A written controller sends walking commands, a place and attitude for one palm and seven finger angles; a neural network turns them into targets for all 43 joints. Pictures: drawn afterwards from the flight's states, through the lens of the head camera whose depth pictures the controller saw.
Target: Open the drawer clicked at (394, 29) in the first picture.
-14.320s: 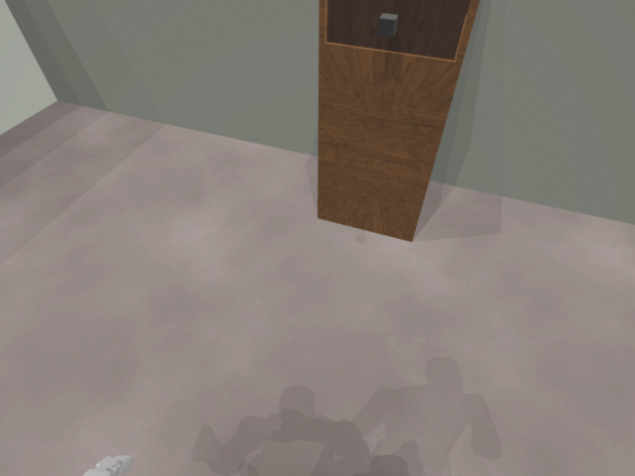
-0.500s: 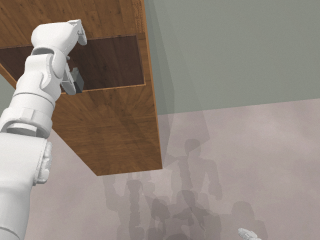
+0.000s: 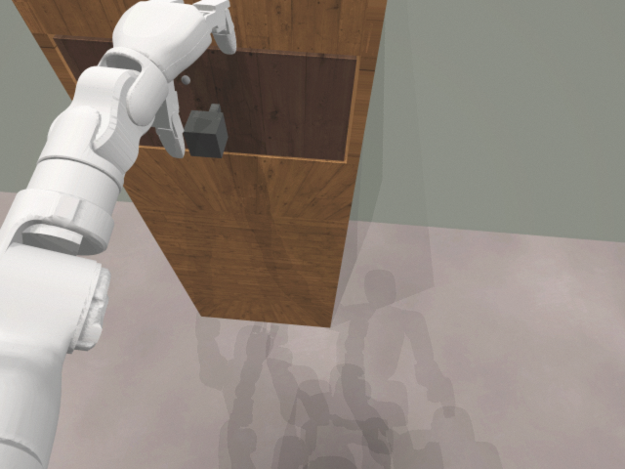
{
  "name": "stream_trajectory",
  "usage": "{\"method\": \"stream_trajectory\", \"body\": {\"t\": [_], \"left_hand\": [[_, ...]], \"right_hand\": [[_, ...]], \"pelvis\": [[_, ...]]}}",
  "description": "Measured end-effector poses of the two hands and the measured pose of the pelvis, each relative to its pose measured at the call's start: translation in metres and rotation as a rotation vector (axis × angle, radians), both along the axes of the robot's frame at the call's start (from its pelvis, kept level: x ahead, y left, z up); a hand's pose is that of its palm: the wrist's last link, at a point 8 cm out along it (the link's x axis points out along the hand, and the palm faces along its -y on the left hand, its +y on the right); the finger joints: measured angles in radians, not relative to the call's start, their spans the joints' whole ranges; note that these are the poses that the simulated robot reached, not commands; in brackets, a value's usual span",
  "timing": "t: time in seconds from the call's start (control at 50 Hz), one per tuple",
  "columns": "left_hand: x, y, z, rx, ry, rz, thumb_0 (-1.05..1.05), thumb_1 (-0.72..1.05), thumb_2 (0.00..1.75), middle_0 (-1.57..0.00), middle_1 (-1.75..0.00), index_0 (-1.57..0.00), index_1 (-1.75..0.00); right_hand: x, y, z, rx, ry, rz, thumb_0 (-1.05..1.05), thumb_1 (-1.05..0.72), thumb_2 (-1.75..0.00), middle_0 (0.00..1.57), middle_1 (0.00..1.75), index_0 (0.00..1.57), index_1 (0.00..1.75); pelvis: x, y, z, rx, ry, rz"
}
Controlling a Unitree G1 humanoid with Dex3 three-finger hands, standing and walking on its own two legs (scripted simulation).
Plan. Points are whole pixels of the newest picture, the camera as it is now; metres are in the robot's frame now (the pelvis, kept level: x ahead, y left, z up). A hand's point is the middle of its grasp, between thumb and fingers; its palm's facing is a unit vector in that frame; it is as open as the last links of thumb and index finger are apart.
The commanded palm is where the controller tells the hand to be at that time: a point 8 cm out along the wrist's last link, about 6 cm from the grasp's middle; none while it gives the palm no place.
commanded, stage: move the hooked fingers above the handle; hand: left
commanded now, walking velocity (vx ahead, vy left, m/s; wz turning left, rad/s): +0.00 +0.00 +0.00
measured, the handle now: (210, 124) +0.55 +0.16 +0.11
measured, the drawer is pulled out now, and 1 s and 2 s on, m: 0.00 0.00 0.00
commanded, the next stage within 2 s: lower the fingers behind the handle in 1.94 s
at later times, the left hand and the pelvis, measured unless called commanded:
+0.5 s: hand (175, 116) +0.50 +0.18 +0.16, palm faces -0.19 +0.02 -0.98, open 13.9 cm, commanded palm +0.51 +0.19 +0.22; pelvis -0.05 -0.02 -0.01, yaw -5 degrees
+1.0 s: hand (186, 102) +0.51 +0.17 +0.17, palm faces -0.02 -0.02 -1.00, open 13.1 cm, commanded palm +0.51 +0.21 +0.23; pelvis -0.01 -0.01 +0.00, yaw -3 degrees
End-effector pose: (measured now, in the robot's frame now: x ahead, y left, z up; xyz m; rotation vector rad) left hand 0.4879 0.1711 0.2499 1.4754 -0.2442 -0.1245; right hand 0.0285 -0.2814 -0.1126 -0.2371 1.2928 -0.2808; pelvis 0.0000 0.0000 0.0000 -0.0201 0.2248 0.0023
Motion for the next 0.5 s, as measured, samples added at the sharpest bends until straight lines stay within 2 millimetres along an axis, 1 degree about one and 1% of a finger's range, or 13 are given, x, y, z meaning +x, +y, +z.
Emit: {"method": "stream_trajectory", "body": {"t": [0.04, 0.1, 0.18, 0.24, 0.28, 0.34, 0.38, 0.42, 0.5], "left_hand": [[0.002, -0.003, 0.002, -0.011, -0.03, 0.033, 0.0, -0.49, 0.3, -0.47, -1.3, -0.34, -1.22], [0.002, -0.01, 0.004, -0.013, -0.045, 0.096, 0.0, -0.49, 0.3, -0.52, -1.31, -0.38, -1.28], [0.002, -0.019, 0.011, 0.055, -0.04, 0.182, 0.0, -0.49, 0.3, -0.49, -1.28, -0.42, -1.34], [0.001, -0.023, 0.015, 0.105, -0.004, 0.227, 0.0, -0.49, 0.3, -0.44, -1.25, -0.4, -1.32], [0.0, -0.025, 0.017, 0.107, 0.035, 0.247, 0.0, -0.49, 0.3, -0.41, -1.24, -0.37, -1.29], [-0.001, -0.024, 0.018, 0.088, 0.093, 0.25, 0.0, -0.49, 0.3, -0.37, -1.22, -0.33, -1.26], [-0.001, -0.02, 0.013, 0.102, 0.14, 0.252, 0.0, -0.49, 0.3, -0.35, -1.22, -0.32, -1.24], [-0.001, -0.011, 0.001, 0.123, 0.191, 0.256, 0.0, -0.49, 0.3, -0.34, -1.21, -0.31, -1.23], [-0.001, 0.009, -0.035, 0.126, 0.263, 0.224, 0.0, -0.49, 0.3, -0.33, -1.21, -0.31, -1.21]], "right_hand": [[0.006, 0.01, -0.006, 0.041, -0.013, 0.011, 0.01, -0.91, -0.9, 0.2, 0.3, 0.2, 0.3], [0.011, 0.025, -0.015, 0.1, -0.034, 0.019, 0.01, -0.91, -0.9, 0.2, 0.3, 0.2, 0.3], [0.011, 0.036, -0.02, 0.141, -0.078, -0.012, 0.01, -0.91, -0.9, 0.21, 0.3, 0.2, 0.3], [0.002, 0.035, -0.019, 0.14, -0.107, -0.05, 0.01, -0.91, -0.9, 0.21, 0.3, 0.2, 0.3], [-0.008, 0.03, -0.018, 0.124, -0.119, -0.079, 0.01, -0.91, -0.9, 0.21, 0.3, 0.21, 0.3], [-0.029, 0.017, -0.014, 0.079, -0.12, -0.123, 0.01, -0.91, -0.9, 0.21, 0.3, 0.21, 0.3], [-0.046, 0.006, -0.012, 0.041, -0.108, -0.15, 0.01, -0.91, -0.9, 0.21, 0.3, 0.21, 0.3], [-0.063, -0.005, -0.009, 0.002, -0.084, -0.173, 0.01, -0.91, -0.9, 0.21, 0.3, 0.2, 0.3], [-0.097, -0.023, -0.005, -0.064, -0.001, -0.196, 0.01, -0.91, -0.9, 0.21, 0.3, 0.2, 0.3]], "pelvis": [[-0.001, 0.0, -0.001, 0.001, 0.01, -0.009], [-0.007, -0.001, -0.002, 0.003, 0.014, -0.02], [-0.018, -0.004, -0.003, 0.007, 0.008, -0.039], [-0.026, -0.008, -0.003, 0.011, -0.002, -0.05], [-0.031, -0.011, -0.003, 0.014, -0.01, -0.057], [-0.038, -0.014, -0.003, 0.017, -0.019, -0.068], [-0.041, -0.016, -0.004, 0.018, -0.02, -0.074], [-0.044, -0.017, -0.005, 0.018, -0.016, -0.081], [-0.046, -0.018, -0.008, 0.015, 0.005, -0.085]]}}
